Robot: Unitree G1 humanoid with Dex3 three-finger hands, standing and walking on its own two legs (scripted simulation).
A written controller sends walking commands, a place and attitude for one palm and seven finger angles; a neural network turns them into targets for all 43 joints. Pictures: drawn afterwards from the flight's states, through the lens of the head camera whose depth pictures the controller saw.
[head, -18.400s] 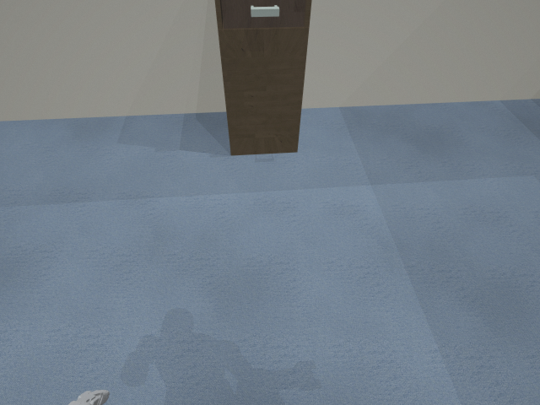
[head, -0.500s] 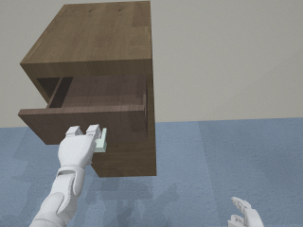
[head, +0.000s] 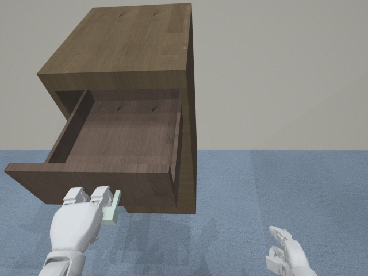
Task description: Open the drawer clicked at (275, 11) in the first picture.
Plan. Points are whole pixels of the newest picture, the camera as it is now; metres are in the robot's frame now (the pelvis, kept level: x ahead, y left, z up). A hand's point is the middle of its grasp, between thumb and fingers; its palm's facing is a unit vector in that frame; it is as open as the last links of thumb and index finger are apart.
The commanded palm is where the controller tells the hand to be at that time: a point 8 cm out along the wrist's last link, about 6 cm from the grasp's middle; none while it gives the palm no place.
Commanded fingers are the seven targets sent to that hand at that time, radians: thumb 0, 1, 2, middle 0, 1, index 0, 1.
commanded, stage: pull the drawer open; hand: left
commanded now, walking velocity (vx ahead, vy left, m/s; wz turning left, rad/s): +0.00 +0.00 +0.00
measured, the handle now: (93, 204) +0.25 +0.23 +0.03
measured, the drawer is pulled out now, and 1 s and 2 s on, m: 0.26 0.30 0.29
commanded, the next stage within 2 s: open the thumb to release the handle in 0.38 s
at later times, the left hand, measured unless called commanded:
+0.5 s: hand (83, 257) +0.15 +0.22 +0.01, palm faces -0.01 -0.11 -0.99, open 6.0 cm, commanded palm +0.13 +0.23 +0.07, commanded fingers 0.00 0.76 0.84 -0.39 -1.34 -0.39 -1.34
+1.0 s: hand (84, 254) +0.16 +0.22 +0.02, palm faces +0.00 -0.13 -0.99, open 12.4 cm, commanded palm +0.13 +0.22 +0.07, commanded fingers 0.00 -0.50 0.30 -0.30 -1.20 -0.30 -1.20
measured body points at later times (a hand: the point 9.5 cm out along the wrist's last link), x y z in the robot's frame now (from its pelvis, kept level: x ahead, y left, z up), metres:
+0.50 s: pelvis -0.01 +0.00 -0.02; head +0.01 -0.04 +0.43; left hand +0.15 +0.22 +0.07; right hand +0.19 -0.23 -0.11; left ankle +0.00 +0.12 -0.71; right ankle -0.05 -0.09 -0.71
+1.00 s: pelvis -0.02 -0.01 -0.01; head -0.01 -0.05 +0.44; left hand +0.15 +0.22 +0.07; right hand +0.20 -0.21 -0.10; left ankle +0.00 +0.12 -0.71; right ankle -0.05 -0.09 -0.71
